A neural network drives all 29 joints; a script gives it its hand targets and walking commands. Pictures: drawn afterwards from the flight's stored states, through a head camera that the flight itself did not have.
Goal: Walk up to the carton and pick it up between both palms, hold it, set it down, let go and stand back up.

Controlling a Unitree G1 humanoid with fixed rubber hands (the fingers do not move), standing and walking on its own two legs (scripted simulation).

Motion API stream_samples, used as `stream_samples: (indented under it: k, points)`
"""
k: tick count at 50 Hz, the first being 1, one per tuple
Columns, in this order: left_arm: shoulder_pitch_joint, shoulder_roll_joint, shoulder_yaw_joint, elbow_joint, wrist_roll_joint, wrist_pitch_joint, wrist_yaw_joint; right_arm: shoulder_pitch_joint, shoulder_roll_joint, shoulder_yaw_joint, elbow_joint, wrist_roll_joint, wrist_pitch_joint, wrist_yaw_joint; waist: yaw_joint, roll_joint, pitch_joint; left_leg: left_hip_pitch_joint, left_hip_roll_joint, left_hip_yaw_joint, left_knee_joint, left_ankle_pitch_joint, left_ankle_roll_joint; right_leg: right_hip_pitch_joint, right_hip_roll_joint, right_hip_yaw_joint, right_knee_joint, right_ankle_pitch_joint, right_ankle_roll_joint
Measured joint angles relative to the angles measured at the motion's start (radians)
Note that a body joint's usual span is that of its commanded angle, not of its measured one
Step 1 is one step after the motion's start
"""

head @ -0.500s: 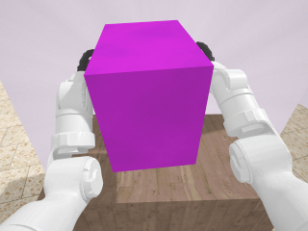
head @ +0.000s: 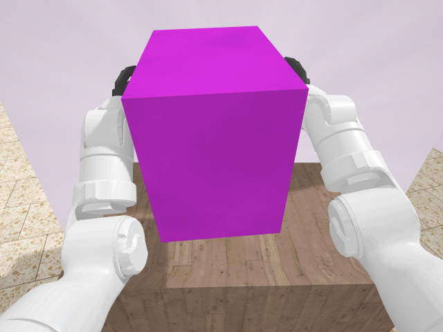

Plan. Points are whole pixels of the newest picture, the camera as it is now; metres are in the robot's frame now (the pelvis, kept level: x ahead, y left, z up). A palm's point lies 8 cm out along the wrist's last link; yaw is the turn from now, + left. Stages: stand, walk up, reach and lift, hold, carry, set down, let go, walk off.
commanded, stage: hold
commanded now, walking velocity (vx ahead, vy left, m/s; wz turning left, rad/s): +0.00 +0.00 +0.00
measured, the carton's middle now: (213, 125) +0.38 +0.00 +0.25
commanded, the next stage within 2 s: none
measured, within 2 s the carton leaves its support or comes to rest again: neither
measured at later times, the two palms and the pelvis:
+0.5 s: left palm (123, 110) +0.38 +0.15 +0.28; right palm (296, 99) +0.37 -0.15 +0.30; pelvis +0.00 +0.00 +0.00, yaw +0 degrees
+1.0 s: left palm (124, 109) +0.37 +0.15 +0.28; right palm (297, 99) +0.37 -0.15 +0.30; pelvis +0.00 +0.00 +0.00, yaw +0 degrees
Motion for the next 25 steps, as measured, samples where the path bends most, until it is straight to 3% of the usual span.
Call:
stream_samples:
  k: [25]
  points:
    - [0.03, -0.007, -0.011, -0.043, 0.003, 0.011, -0.001, 0.019, -0.004, 0.016, -0.028, 0.021, 0.005, -0.007, -0.008, 0.001, 0.007, 0.013, -0.002, 0.002, 0.009, -0.012, 0.006, 0.018, -0.001, 0.005, -0.002, -0.007, 0.005]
